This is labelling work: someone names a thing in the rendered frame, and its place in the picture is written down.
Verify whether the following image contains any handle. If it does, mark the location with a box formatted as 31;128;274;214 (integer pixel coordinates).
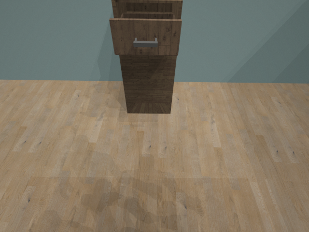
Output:
133;38;158;47

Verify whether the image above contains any cabinet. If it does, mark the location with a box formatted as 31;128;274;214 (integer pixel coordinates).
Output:
112;0;183;114

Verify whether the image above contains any drawer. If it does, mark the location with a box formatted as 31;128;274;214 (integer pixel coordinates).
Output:
109;13;182;56

